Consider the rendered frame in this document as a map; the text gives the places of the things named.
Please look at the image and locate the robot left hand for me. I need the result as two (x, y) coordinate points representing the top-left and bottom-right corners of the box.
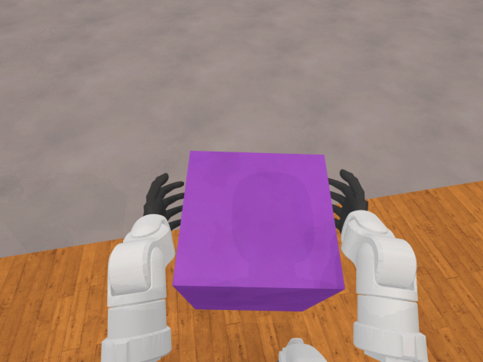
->
(143, 173), (185, 231)

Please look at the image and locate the carton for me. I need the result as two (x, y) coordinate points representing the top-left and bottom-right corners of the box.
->
(172, 151), (345, 311)

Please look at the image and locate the left robot forearm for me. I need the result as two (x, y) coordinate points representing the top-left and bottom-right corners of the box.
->
(101, 214), (175, 362)

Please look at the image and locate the right robot forearm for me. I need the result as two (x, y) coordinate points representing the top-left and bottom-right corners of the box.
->
(341, 210), (428, 362)

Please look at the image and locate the robot right thigh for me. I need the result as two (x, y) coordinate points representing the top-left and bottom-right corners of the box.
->
(278, 344), (327, 362)

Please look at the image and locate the robot right hand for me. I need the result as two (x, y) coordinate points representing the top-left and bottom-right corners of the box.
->
(328, 169), (368, 234)

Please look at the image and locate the right robot shin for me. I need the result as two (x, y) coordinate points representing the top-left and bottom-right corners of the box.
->
(285, 338), (304, 348)

